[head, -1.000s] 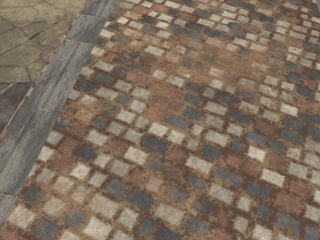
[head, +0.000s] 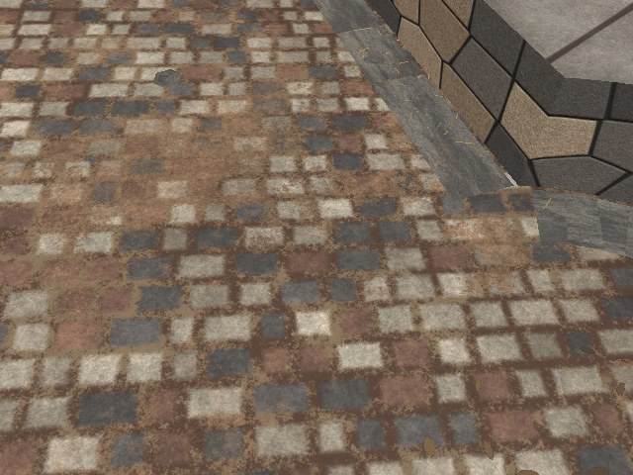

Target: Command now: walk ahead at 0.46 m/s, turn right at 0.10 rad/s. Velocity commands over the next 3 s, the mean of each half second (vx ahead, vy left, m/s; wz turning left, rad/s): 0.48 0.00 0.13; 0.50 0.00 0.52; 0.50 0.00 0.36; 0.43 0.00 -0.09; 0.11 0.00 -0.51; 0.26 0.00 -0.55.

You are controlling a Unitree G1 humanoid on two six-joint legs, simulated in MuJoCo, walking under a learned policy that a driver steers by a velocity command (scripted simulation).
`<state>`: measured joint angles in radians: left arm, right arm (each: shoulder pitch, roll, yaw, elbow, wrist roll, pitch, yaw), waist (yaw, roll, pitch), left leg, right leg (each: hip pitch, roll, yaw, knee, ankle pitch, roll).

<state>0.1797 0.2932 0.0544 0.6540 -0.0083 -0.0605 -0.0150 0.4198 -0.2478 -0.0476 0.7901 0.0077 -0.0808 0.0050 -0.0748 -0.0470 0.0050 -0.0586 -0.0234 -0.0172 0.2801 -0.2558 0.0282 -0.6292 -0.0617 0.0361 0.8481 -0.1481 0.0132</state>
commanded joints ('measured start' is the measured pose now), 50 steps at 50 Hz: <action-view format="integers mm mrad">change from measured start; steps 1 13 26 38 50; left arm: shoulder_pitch -177 178 64 236 -104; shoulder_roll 10 127 117 27 64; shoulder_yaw -10 35 38 -3 -7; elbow -106 -6 91 52 -28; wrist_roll -5 1 17 32 26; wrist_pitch -28 -22 -61 -16 -36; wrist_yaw -14 -7 12 25 15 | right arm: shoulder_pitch -33 -55 -270 -18 -138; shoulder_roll -193 -202 -84 -362 -214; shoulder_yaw -43 -26 -7 -107 -60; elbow -54 -78 -133 -179 -180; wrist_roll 10 49 14 22 10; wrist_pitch -8 -11 26 46 21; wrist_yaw -8 -8 17 24 -16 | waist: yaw -17 183 116 35 46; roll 153 -96 19 310 99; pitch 64 -156 80 -285 -2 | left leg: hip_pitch -43 -708 -601 450 -216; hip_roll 200 69 130 303 93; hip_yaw -125 -116 -38 -623 -220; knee -130 1003 496 189 -36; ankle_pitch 210 -196 359 -12 332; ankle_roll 158 8 -30 384 225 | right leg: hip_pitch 7 843 519 -17 72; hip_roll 21 -293 -142 92 5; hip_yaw -42 477 -130 -150 9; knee -188 -559 -747 499 -93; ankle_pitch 114 -256 257 -394 120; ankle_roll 16 -246 -177 1 76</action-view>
